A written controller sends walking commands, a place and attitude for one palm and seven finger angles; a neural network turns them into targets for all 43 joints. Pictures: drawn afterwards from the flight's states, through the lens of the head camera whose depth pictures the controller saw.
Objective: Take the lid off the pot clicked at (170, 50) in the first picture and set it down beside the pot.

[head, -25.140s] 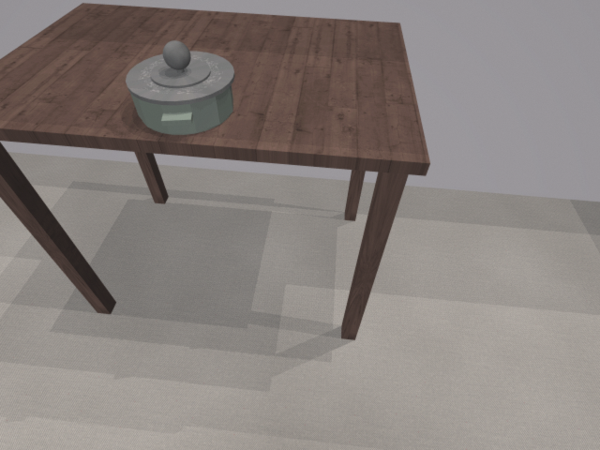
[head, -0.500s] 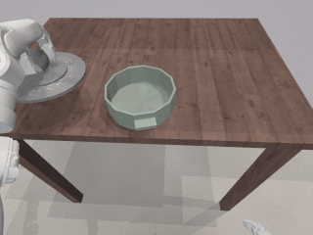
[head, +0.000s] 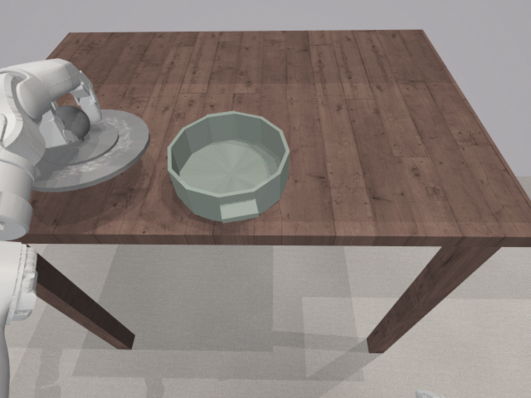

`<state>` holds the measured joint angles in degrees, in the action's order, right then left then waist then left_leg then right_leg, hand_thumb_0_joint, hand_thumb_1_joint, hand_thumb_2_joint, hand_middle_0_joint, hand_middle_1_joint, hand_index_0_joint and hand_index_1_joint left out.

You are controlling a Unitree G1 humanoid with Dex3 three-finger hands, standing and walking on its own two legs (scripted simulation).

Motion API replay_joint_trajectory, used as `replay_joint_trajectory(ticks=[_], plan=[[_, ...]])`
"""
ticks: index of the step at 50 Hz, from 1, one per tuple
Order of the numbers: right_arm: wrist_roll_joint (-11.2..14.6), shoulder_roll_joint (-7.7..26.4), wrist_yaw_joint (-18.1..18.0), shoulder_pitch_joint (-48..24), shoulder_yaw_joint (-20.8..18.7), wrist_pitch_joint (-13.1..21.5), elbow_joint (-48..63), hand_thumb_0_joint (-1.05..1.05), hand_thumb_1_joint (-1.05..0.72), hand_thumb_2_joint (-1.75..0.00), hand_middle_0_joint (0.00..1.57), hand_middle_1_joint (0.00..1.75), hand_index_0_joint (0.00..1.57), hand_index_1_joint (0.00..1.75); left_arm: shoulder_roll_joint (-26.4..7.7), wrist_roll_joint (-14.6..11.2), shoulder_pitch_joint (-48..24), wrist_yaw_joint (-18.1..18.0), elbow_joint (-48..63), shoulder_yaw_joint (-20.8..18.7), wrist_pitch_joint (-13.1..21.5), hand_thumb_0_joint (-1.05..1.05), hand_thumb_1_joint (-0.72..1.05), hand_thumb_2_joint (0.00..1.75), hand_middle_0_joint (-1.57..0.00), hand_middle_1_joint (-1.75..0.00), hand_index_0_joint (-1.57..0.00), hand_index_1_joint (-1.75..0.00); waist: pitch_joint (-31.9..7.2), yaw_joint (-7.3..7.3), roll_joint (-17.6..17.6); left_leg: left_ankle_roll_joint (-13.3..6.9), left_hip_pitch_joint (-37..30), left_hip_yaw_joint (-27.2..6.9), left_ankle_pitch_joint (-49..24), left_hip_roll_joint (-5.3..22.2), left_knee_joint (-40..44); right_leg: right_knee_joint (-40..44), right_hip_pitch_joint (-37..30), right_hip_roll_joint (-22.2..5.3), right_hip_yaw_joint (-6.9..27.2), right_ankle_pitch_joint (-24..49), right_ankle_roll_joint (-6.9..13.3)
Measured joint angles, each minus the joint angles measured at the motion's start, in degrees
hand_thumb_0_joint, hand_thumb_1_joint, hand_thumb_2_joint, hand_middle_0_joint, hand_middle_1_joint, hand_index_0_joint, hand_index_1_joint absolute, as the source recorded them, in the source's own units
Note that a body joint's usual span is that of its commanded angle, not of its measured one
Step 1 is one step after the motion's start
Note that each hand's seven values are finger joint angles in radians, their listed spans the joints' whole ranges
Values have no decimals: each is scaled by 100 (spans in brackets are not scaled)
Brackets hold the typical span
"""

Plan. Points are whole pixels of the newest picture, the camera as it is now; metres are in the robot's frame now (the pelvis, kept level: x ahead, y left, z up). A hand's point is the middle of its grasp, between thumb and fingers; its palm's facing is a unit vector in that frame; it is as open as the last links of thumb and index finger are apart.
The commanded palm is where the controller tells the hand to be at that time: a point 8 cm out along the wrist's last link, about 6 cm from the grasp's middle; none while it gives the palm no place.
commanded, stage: lower the lid onto the table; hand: left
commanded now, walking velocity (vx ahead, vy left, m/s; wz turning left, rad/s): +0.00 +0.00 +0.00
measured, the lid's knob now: (70, 122) +0.48 +0.28 +0.17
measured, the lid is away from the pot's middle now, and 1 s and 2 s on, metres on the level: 0.23 0.24 0.23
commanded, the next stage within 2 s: open the fingers wide in 1.02 s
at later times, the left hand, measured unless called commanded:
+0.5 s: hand (66, 146) +0.44 +0.28 +0.16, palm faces -0.36 -0.10 -0.93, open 7.9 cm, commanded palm +0.44 +0.28 +0.23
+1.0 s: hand (73, 154) +0.45 +0.28 +0.14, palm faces -0.42 -0.13 -0.90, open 7.9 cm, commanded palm +0.45 +0.29 +0.19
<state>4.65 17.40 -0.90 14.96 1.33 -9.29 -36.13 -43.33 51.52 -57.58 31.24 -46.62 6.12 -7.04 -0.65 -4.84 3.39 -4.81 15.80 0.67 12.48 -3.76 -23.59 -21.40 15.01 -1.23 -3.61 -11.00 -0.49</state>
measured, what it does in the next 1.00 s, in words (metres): stands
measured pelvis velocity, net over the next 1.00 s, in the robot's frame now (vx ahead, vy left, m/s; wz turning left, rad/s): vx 0.00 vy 0.00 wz -0.01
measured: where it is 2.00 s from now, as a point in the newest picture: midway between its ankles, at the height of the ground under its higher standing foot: outside the picture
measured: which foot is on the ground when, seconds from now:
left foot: down 0.00-1.00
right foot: down 0.00-1.00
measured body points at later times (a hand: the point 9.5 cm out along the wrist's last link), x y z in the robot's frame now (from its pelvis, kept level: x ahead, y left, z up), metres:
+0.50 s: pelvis +0.00 +0.00 +0.00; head +0.03 -0.01 +0.45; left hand +0.45 +0.28 +0.22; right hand +0.10 -0.27 -0.12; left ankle -0.01 +0.06 -0.74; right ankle -0.01 -0.13 -0.74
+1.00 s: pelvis +0.00 +0.00 +0.00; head +0.04 +0.00 +0.44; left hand +0.47 +0.29 +0.19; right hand +0.05 -0.27 -0.13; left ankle -0.01 +0.06 -0.74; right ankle -0.01 -0.13 -0.74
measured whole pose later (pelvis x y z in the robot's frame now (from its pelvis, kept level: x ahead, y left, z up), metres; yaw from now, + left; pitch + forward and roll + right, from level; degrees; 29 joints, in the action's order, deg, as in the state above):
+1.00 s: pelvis +0.00 +0.00 +0.00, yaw +0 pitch +7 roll -2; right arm 4.3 17.2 -2.0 16.5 1.0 -10.9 -38.6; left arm -42.7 51.9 -58.4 27.3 -59.4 6.9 -0.9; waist -2.0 -5.9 2.3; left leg -5.2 20.4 1.0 14.4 -3.5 -27.7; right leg -24.3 19.1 -1.0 -3.2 -12.1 -0.8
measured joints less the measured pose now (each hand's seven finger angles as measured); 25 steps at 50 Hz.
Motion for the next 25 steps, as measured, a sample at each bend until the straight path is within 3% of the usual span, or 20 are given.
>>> replay_joint_trajectory(ticks=[15,25], plan=[[-14,21,3,-95,-38,-10,-20,1,-90,-90,20,30,20,30,107,-91,338,-69,188,-4,127,1,11,103,-72,-77,-72,-78,-6,41,-7,1,18,-30,21,-4,-63,-41,-2,-3,-27,-21,1],[-20,-32,-43,-177,2,-21,-26,1,-90,-90,20,30,20,30,159,-48,219,-164,-255,122,219,1,11,103,-72,-77,-72,-78,-34,42,-43,9,126,-50,52,8,-174,-122,86,7,-48,-43,10]])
